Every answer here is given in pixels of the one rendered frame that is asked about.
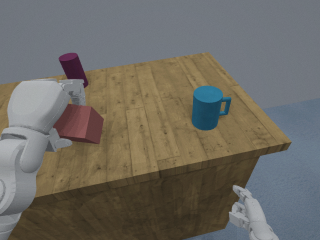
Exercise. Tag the right robot hand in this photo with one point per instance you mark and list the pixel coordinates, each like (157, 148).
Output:
(243, 215)

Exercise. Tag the sponge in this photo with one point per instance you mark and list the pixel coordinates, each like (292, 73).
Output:
(80, 123)

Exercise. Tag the right robot forearm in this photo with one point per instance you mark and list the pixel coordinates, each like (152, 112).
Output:
(259, 230)

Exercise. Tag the left robot hand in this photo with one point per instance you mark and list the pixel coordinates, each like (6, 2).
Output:
(38, 104)

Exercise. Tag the left robot forearm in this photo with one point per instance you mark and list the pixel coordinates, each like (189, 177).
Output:
(21, 156)

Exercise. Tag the table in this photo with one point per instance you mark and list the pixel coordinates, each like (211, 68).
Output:
(154, 175)

